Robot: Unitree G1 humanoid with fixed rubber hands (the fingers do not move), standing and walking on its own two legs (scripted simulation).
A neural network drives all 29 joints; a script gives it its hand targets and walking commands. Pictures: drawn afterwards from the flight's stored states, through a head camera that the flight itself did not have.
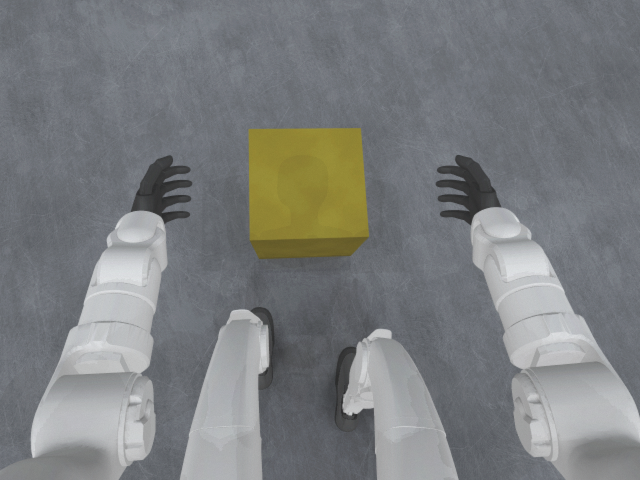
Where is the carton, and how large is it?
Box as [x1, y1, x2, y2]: [249, 128, 368, 258]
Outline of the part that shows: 360,128 249,129 250,241 259,258 350,255 368,236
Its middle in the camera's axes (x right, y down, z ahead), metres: -0.03 -0.09 +0.98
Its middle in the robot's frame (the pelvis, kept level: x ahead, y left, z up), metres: +0.56 +0.02 -0.54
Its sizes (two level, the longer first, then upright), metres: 0.255 0.255 0.259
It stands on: the floor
